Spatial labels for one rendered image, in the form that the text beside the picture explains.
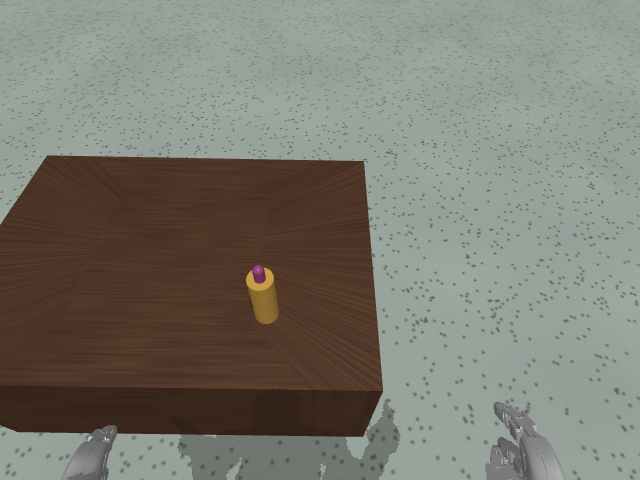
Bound right robot hand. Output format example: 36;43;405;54
485;402;566;480

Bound bottle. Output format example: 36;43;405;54
246;265;279;324

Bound left robot hand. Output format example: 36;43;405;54
61;425;117;480

